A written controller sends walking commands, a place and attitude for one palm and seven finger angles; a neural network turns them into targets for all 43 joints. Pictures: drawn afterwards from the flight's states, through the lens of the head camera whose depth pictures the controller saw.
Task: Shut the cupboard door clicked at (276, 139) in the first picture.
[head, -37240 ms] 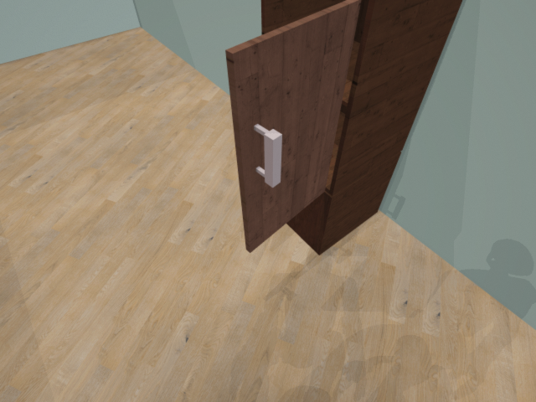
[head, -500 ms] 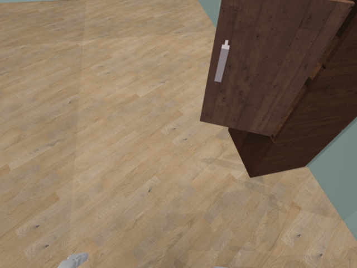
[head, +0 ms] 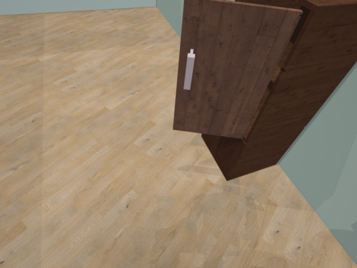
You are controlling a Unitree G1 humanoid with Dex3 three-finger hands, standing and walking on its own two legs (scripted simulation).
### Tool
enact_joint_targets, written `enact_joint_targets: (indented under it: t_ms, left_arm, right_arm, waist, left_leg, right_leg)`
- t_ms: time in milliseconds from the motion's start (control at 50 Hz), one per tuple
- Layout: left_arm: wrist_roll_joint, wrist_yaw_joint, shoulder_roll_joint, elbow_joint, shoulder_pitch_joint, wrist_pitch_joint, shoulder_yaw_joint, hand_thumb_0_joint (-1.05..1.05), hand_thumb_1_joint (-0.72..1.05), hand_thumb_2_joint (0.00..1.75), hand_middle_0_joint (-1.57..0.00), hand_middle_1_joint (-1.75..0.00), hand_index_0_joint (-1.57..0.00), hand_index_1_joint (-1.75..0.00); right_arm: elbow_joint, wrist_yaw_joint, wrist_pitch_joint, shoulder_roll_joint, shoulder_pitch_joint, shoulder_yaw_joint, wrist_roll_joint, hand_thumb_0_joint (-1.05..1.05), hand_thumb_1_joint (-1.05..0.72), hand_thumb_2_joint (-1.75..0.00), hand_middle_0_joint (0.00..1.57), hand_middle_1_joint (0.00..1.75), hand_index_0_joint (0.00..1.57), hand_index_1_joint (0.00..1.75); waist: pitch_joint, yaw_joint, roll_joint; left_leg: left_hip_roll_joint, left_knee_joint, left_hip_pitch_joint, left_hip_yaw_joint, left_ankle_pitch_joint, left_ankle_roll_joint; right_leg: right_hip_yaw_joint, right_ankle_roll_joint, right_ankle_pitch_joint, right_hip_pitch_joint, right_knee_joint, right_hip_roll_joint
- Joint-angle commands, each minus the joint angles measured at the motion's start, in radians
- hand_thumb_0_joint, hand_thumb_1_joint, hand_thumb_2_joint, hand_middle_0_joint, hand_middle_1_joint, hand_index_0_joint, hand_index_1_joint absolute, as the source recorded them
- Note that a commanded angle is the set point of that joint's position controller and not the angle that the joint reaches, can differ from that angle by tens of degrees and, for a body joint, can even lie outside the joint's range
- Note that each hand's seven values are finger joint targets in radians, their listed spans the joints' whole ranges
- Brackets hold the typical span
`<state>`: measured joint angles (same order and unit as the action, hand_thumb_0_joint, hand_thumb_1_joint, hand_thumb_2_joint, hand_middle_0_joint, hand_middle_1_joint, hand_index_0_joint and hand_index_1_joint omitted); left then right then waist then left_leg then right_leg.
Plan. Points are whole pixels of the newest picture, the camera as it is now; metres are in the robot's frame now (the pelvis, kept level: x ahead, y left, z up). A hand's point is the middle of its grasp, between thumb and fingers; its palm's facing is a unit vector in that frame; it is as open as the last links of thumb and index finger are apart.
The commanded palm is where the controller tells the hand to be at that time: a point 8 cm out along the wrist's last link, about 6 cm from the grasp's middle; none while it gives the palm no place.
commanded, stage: take the last steps up to it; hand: left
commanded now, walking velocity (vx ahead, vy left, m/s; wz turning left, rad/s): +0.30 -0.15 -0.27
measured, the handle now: (189, 69) +0.75 +0.01 +0.03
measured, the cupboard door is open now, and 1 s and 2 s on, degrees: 63 63 63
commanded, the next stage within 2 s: come to a stop and stand still in 0.76 s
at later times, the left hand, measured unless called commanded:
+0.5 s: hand (147, 234) +0.23 +0.09 -0.16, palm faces -0.15 -0.97 -0.21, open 7.4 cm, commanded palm none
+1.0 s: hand (167, 218) +0.29 +0.04 -0.17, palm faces -0.01 -0.99 -0.14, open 7.4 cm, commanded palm none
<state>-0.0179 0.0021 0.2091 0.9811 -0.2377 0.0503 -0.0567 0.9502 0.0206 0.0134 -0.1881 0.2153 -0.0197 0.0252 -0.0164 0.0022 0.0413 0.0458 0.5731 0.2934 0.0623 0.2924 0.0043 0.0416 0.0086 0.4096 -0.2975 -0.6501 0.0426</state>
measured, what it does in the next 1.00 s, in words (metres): walks ahead: right foot, then left foot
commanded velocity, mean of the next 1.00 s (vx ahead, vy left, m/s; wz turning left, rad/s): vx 0.15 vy -0.07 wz -0.04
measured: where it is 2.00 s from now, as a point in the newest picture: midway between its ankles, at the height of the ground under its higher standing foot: (196, 266)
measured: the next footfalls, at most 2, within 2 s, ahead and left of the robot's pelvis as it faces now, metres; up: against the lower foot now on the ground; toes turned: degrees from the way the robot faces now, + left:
right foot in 0.44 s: +0.16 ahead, -0.21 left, +0.00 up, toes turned -12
left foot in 0.80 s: +0.33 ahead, -0.03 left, +0.00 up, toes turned +4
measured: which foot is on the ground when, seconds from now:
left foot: down 0.00-0.44, up 0.46-0.78, down 0.80-1.00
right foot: up 0.00-0.42, down 0.44-0.82, up 0.84-1.00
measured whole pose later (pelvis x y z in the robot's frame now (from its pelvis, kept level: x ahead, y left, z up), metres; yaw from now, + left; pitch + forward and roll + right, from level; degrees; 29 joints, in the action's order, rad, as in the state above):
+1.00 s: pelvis +0.27 -0.13 +0.01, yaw -3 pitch +0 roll -1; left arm -0.01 -0.02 0.16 1.09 -0.24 0.01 -0.03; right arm 1.01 0.05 -0.03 -0.16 0.18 -0.01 0.02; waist -0.08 0.01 0.03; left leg 0.03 0.48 0.26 0.12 0.22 0.05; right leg -0.04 -0.01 0.42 -0.34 -0.83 -0.04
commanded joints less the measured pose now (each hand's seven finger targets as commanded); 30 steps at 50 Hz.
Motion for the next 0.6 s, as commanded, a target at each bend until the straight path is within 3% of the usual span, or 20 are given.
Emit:
enact_joint_targets:
  t_ms: [0, 20, 40, 80, 160, 200, 240, 320, 340, 360, 380, 400, 420, 440, 460, 480, 500, 540, 580]
  left_arm:
    - [-0.025, 0.023, 0.115, -0.108, 0.082, -0.008, -0.045, 0.00, 0.90, 0.90, -0.20, -0.30, -0.20, -0.30]
    - [-0.024, 0.033, 0.113, -0.095, 0.059, -0.012, -0.050, 0.00, 0.90, 0.90, -0.20, -0.30, -0.20, -0.30]
    - [-0.023, 0.042, 0.108, -0.083, 0.050, -0.017, -0.047, 0.00, 0.90, 0.90, -0.20, -0.30, -0.20, -0.30]
    - [-0.018, 0.045, 0.085, -0.072, 0.028, -0.017, -0.042, 0.00, 0.90, 0.90, -0.20, -0.30, -0.20, -0.30]
    - [-0.015, 0.053, 0.068, -0.083, 0.082, -0.017, -0.032, 0.00, 0.90, 0.90, -0.20, -0.30, -0.20, -0.30]
    - [-0.016, 0.059, 0.061, -0.095, 0.125, -0.018, -0.026, 0.00, 0.90, 0.90, -0.20, -0.30, -0.20, -0.30]
    - [-0.015, 0.063, 0.057, -0.104, 0.173, -0.025, -0.019, 0.00, 0.90, 0.90, -0.20, -0.30, -0.20, -0.30]
    - [-0.011, 0.063, 0.057, -0.080, 0.146, -0.038, -0.018, 0.00, 0.90, 0.90, -0.20, -0.30, -0.20, -0.30]
    - [-0.010, 0.060, 0.071, -0.069, 0.116, -0.042, -0.022, 0.00, 0.90, 0.90, -0.20, -0.30, -0.20, -0.30]
    - [-0.010, 0.058, 0.081, -0.040, 0.038, -0.048, -0.029, 0.00, 0.90, 0.90, -0.20, -0.30, -0.20, -0.30]
    - [-0.012, 0.050, 0.122, 0.005, -0.092, -0.060, -0.039, 0.00, 0.90, 0.90, -0.20, -0.30, -0.20, -0.30]
    - [-0.017, 0.033, 0.222, 0.052, -0.237, -0.077, -0.061, 0.00, 0.90, 0.90, -0.20, -0.30, -0.20, -0.30]
    - [-0.006, 0.016, 0.279, 0.078, -0.291, -0.083, -0.066, 0.00, 0.90, 0.90, -0.20, -0.30, -0.20, -0.30]
    - [0.001, 0.004, 0.262, 0.064, -0.247, -0.076, -0.059, 0.00, 0.90, 0.90, -0.20, -0.30, -0.20, -0.30]
    - [-0.003, -0.002, 0.215, 0.046, -0.159, -0.081, -0.051, 0.00, 0.90, 0.90, -0.20, -0.30, -0.20, -0.30]
    - [-0.003, -0.004, 0.179, 0.035, -0.098, -0.084, -0.040, 0.00, 0.90, 0.90, -0.20, -0.30, -0.20, -0.30]
    - [0.001, -0.007, 0.135, 0.024, -0.053, -0.086, -0.024, 0.00, 0.90, 0.90, -0.20, -0.30, -0.20, -0.30]
    - [-0.002, -0.011, 0.090, 0.026, -0.021, -0.102, -0.011, 0.00, 0.90, 0.90, -0.20, -0.30, -0.20, -0.30]
    - [-0.003, -0.012, 0.075, 0.039, -0.030, -0.113, -0.002, 0.00, 0.90, 0.90, -0.20, -0.30, -0.20, -0.30]
  right_arm:
    - [-0.036, 0.026, -0.027, -0.238, 0.145, -0.053, 0.019, 0.00, -0.90, -0.90, 0.20, 0.30, 0.20, 0.30]
    - [-0.044, 0.027, -0.032, -0.208, 0.103, -0.046, 0.017, 0.00, -0.90, -0.90, 0.20, 0.30, 0.20, 0.30]
    - [-0.045, 0.026, -0.041, -0.185, 0.098, -0.036, 0.014, 0.00, -0.90, -0.90, 0.20, 0.30, 0.20, 0.30]
    - [-0.033, 0.028, -0.054, -0.174, 0.134, -0.037, 0.012, 0.00, -0.90, -0.90, 0.20, 0.30, 0.20, 0.30]
    - [0.005, 0.026, -0.063, -0.179, 0.207, -0.047, 0.010, 0.00, -0.90, -0.90, 0.20, 0.30, 0.20, 0.30]
    - [0.019, 0.022, -0.062, -0.187, 0.224, -0.057, 0.013, 0.00, -0.90, -0.90, 0.20, 0.30, 0.20, 0.30]
    - [0.036, 0.016, -0.060, -0.187, 0.240, -0.061, 0.016, 0.00, -0.90, -0.90, 0.20, 0.30, 0.20, 0.30]
    - [0.048, 0.006, -0.055, -0.212, 0.206, -0.071, 0.019, 0.00, -0.90, -0.90, 0.20, 0.30, 0.20, 0.30]
    - [0.050, 0.004, -0.052, -0.209, 0.195, -0.071, 0.017, 0.00, -0.90, -0.90, 0.20, 0.30, 0.20, 0.30]
    - [0.049, 0.003, -0.050, -0.209, 0.169, -0.068, 0.014, 0.00, -0.90, -0.90, 0.20, 0.30, 0.20, 0.30]
    - [0.052, -0.004, -0.049, -0.189, 0.155, -0.064, 0.007, 0.00, -0.90, -0.90, 0.20, 0.30, 0.20, 0.30]
    - [0.034, -0.015, -0.052, -0.123, 0.147, -0.049, -0.008, 0.00, -0.90, -0.90, 0.20, 0.30, 0.20, 0.30]
    - [-0.008, -0.014, -0.055, -0.074, 0.098, -0.031, -0.014, 0.00, -0.90, -0.90, 0.20, 0.30, 0.20, 0.30]
    - [-0.017, -0.014, -0.045, -0.097, 0.070, -0.040, -0.012, 0.00, -0.90, -0.90, 0.20, 0.30, 0.20, 0.30]
    - [0.002, -0.012, -0.047, -0.084, 0.075, -0.043, -0.011, 0.00, -0.90, -0.90, 0.20, 0.30, 0.20, 0.30]
    - [0.019, -0.010, -0.049, -0.089, 0.086, -0.042, -0.007, 0.00, -0.90, -0.90, 0.20, 0.30, 0.20, 0.30]
    - [0.030, -0.012, -0.043, -0.091, 0.082, -0.045, -0.002, 0.00, -0.90, -0.90, 0.20, 0.30, 0.20, 0.30]
    - [0.049, -0.021, -0.034, -0.051, 0.119, -0.040, 0.004, 0.00, -0.90, -0.90, 0.20, 0.30, 0.20, 0.30]
    - [0.051, -0.023, -0.028, -0.029, 0.127, -0.033, 0.007, 0.00, -0.90, -0.90, 0.20, 0.30, 0.20, 0.30]
  waist:
    - [-0.073, -0.053, -0.248]
    - [-0.086, -0.032, -0.231]
    - [-0.079, -0.028, -0.222]
    - [-0.041, -0.026, -0.203]
    - [-0.037, -0.048, -0.193]
    - [-0.051, -0.062, -0.198]
    - [-0.066, -0.079, -0.212]
    - [-0.063, -0.057, -0.246]
    - [-0.056, -0.038, -0.229]
    - [-0.030, 0.004, -0.197]
    - [0.028, 0.065, -0.094]
    - [0.120, 0.130, 0.150]
    - [0.123, 0.135, 0.311]
    - [0.046, 0.117, 0.191]
    - [0.017, 0.077, 0.179]
    - [0.010, 0.051, 0.174]
    - [-0.012, 0.025, 0.104]
    - [-0.001, -0.020, 0.050]
    - [-0.003, -0.035, 0.048]
  left_leg:
    - [0.361, -0.455, -0.085, -0.452, 0.311, 0.100]
    - [0.320, -0.437, -0.080, -0.358, 0.247, 0.076]
    - [0.288, -0.420, -0.090, -0.280, 0.163, 0.060]
    - [0.265, -0.391, -0.164, -0.183, 0.007, 0.055]
    - [0.293, -0.392, -0.247, -0.133, -0.070, 0.097]
    - [0.310, -0.397, -0.248, -0.106, -0.049, 0.111]
    - [0.299, -0.387, -0.241, -0.080, -0.064, 0.111]
    - [0.301, -0.332, -0.146, -0.030, -0.093, 0.098]
    - [0.294, -0.295, -0.101, -0.028, -0.086, 0.086]
    - [0.265, -0.227, -0.048, 0.003, -0.086, 0.061]
    - [0.197, -0.058, 0.018, 0.063, -0.110, 0.027]
    - [0.087, 0.221, 0.213, 0.152, 0.052, -0.013]
    - [0.006, 0.471, 0.346, 0.090, 0.365, -0.015]
    - [0.045, 0.568, 0.363, -0.004, 0.322, 0.003]
    - [0.080, 0.609, 0.386, -0.027, 0.223, 0.003]
    - [0.095, 0.624, 0.375, -0.035, 0.177, -0.004]
    - [0.106, 0.602, 0.331, -0.042, 0.129, -0.011]
    - [0.099, 0.509, 0.250, -0.018, 0.073, -0.023]
    - [0.082, 0.420, 0.228, 0.007, 0.038, -0.034]
  right_leg:
    - [0.029, -0.003, 0.046, -0.338, -0.458, -0.055]
    - [0.019, -0.007, -0.014, -0.340, -0.497, -0.063]
    - [0.005, -0.013, -0.061, -0.336, -0.508, -0.072]
    - [-0.003, -0.027, -0.115, -0.348, -0.506, -0.067]
    - [-0.027, -0.044, -0.157, -0.397, -0.416, -0.098]
    - [-0.050, -0.047, -0.154, -0.378, -0.305, -0.120]
    - [-0.084, -0.045, -0.136, -0.327, -0.168, -0.115]
    - [-0.136, -0.028, -0.140, -0.129, -0.004, -0.088]
    - [-0.138, -0.018, -0.151, -0.035, 0.058, -0.079]
    - [-0.154, -0.011, -0.203, 0.090, 0.123, -0.055]
    - [-0.129, 0.008, -0.195, 0.269, 0.197, -0.054]
    - [0.113, 0.077, -0.001, 0.484, 0.302, -0.256]
    - [0.397, 0.158, -0.007, 0.472, 0.425, -0.425]
    - [0.367, 0.179, 0.023, 0.364, 0.469, -0.436]
    - [0.324, 0.187, 0.010, 0.309, 0.466, -0.402]
    - [0.286, 0.197, -0.026, 0.275, 0.453, -0.388]
    - [0.183, 0.189, -0.101, 0.205, 0.452, -0.357]
    - [0.042, 0.172, -0.304, 0.153, 0.437, -0.307]
    - [-0.006, 0.177, -0.418, 0.142, 0.435, -0.292]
